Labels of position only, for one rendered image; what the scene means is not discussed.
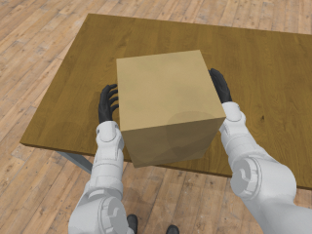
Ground robot right upper arm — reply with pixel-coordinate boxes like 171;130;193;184
230;157;312;234

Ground robot right forearm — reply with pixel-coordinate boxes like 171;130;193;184
219;101;296;198

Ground robot left foot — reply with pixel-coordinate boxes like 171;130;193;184
127;214;138;234

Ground table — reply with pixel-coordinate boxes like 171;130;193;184
19;13;312;191

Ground robot left upper arm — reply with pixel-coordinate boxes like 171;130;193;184
68;196;129;234

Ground left robot hand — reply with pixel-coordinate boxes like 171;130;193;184
98;84;119;124

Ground robot left forearm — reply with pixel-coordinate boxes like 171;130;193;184
68;121;125;225

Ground right robot hand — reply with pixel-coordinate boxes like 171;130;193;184
208;68;233;104

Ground carton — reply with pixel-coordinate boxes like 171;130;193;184
116;50;226;169

